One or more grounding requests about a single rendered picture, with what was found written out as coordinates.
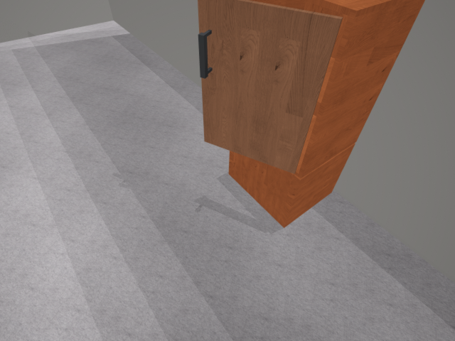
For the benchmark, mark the handle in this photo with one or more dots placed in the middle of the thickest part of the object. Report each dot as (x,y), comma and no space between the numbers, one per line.
(203,54)

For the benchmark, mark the cupboard door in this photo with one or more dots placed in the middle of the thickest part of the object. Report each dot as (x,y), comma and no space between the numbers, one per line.
(269,63)

